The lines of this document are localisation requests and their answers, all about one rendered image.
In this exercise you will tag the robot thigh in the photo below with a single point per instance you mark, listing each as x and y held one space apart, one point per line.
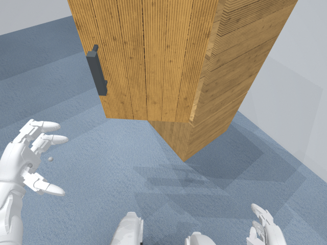
198 239
129 231

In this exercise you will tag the robot left thigh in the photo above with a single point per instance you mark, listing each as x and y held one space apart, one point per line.
129 231

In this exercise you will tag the handle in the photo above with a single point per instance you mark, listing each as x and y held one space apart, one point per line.
96 71

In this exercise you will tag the left robot forearm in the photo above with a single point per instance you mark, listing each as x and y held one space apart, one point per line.
11 225

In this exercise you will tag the right robot hand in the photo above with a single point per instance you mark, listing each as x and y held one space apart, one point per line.
269 233

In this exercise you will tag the left robot hand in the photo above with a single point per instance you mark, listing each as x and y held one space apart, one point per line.
17 155

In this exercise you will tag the cupboard door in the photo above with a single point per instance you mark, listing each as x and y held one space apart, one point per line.
151 53

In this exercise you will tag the robot right thigh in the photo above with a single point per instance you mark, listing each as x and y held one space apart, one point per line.
198 239

